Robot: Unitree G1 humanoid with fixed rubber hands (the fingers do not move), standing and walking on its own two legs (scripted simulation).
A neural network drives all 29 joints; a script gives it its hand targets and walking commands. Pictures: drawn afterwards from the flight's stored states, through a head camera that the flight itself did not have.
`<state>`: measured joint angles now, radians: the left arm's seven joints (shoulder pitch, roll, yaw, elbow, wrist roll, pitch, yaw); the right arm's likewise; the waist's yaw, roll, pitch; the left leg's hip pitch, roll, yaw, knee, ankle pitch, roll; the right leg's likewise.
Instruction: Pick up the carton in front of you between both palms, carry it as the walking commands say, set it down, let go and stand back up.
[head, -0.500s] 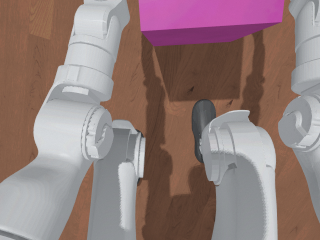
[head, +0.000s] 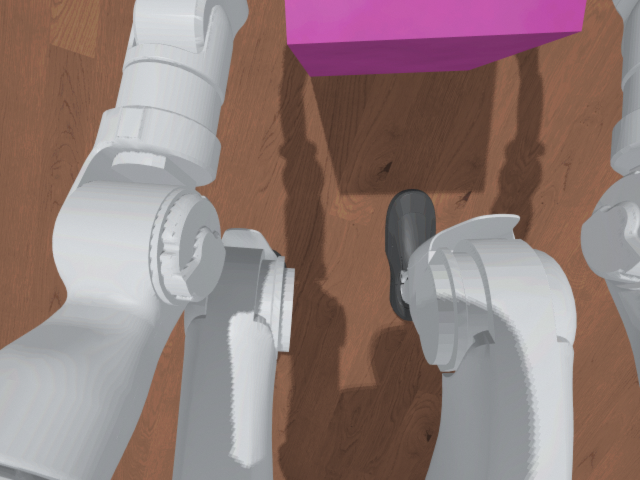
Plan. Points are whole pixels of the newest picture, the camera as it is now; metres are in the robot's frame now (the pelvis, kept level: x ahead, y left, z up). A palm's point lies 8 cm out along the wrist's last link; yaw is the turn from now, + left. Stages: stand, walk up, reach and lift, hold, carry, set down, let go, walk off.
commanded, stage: set down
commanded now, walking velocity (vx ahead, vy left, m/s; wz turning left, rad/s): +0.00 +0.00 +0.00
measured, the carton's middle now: out of the picture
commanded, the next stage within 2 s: let go in 1.56 s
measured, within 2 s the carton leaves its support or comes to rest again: neither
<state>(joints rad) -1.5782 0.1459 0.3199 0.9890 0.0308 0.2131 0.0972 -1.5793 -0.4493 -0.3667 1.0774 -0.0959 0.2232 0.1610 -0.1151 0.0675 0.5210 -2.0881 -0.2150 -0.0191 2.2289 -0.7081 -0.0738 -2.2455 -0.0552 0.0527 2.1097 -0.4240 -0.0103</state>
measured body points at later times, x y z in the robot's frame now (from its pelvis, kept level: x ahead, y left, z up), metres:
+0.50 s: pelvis +0.01 -0.01 +0.00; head +0.40 -0.06 +0.20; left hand +0.60 +0.06 -0.20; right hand +0.54 -0.33 -0.20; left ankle +0.09 +0.12 -0.34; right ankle +0.15 -0.13 -0.34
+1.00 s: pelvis +0.01 -0.01 +0.09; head +0.36 -0.08 +0.36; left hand +0.61 +0.04 -0.03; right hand +0.56 -0.34 -0.03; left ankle +0.09 +0.11 -0.34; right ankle +0.15 -0.13 -0.34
